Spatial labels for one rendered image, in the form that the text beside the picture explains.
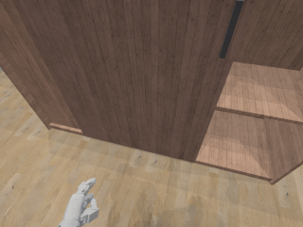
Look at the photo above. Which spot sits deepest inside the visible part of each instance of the wardrobe door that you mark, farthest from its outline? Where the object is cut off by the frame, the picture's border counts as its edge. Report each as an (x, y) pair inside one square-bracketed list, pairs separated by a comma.
[(23, 55), (145, 74)]

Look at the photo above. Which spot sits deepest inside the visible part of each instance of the handle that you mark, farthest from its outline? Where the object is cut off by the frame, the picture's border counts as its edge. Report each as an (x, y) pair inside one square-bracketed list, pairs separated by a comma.
[(231, 27)]

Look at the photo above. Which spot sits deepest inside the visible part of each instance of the robot left hand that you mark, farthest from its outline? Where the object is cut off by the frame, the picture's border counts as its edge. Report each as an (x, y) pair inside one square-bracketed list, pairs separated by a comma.
[(76, 207)]

